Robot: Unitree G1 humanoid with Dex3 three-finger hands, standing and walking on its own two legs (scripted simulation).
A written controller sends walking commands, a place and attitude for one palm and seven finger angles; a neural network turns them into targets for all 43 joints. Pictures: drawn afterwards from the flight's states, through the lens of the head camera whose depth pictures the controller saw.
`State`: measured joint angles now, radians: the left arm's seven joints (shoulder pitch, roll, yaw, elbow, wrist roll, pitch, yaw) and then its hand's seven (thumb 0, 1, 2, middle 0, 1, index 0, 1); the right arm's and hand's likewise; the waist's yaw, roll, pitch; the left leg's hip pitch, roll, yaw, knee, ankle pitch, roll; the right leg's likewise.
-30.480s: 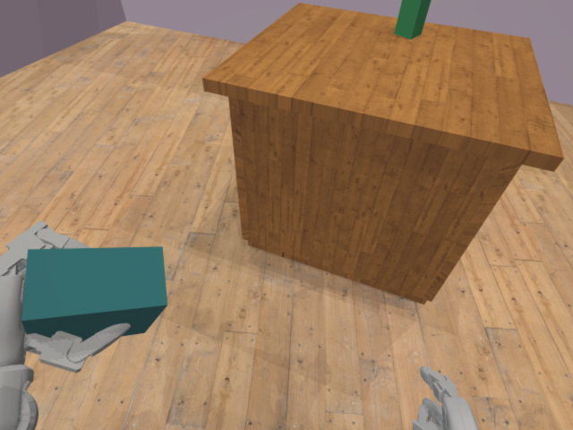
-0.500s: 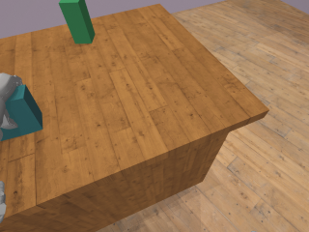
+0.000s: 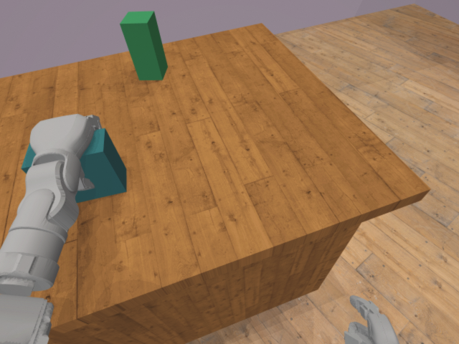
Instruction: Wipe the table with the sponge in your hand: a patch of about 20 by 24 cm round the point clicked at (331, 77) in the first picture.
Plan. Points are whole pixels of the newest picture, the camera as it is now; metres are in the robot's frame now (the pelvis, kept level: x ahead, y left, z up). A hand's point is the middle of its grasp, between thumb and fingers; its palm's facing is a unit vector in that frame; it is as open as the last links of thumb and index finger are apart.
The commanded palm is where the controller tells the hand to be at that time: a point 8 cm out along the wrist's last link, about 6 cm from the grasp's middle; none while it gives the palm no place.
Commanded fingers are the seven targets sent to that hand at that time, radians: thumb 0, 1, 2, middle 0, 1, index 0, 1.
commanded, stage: slide across to the middle lane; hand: left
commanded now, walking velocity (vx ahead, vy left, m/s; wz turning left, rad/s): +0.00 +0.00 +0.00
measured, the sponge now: (85, 175) +0.37 +0.32 +0.08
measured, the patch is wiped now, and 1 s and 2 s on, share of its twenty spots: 0.20 0.45 0.65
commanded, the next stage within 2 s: wipe back along the middle lane in 0.08 s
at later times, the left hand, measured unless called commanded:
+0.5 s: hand (91, 165) +0.36 +0.29 +0.12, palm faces -0.02 -0.01 -1.00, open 9.9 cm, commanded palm +0.32 +0.27 +0.16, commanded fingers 0.00 0.10 1.30 -1.20 -1.60 -1.20 -1.60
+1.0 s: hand (93, 190) +0.31 +0.26 +0.12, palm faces +0.04 -0.03 -1.00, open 9.9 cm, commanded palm +0.27 +0.25 +0.15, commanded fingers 0.00 0.10 1.30 -1.20 -1.60 -1.20 -1.60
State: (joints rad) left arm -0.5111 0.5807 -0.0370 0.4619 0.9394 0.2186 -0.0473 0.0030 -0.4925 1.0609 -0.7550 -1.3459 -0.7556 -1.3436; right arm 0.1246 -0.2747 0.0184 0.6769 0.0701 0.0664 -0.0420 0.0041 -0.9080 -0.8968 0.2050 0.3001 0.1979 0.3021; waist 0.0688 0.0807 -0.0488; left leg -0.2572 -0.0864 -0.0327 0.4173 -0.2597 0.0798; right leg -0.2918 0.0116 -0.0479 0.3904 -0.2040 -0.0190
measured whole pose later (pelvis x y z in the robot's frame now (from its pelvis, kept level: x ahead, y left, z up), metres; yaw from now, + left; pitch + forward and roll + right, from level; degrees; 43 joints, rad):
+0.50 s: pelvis +0.00 -0.02 +0.00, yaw -1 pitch +5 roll -1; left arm -0.44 0.56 -0.06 0.38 0.94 0.32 -0.06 0.00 -0.48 1.06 -0.74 -1.35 -0.74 -1.35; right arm 0.15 -0.29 0.04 0.68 0.07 0.09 -0.04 0.00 -0.91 -0.90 0.21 0.30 0.20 0.30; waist 0.07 0.09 -0.05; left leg -0.22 -0.06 -0.03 0.41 -0.26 0.06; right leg -0.26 0.03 -0.04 0.39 -0.21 -0.04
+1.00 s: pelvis -0.01 -0.03 +0.00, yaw -2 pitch +2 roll +0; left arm -0.23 0.53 -0.07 0.16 0.91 0.41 -0.03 0.01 -0.47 1.06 -0.73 -1.36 -0.73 -1.36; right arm 0.07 -0.29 0.04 0.65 0.08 0.08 -0.04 0.01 -0.91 -0.90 0.20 0.30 0.20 0.30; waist 0.08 0.10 -0.06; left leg -0.20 -0.05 -0.01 0.44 -0.28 0.05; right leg -0.26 0.05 -0.03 0.44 -0.22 -0.06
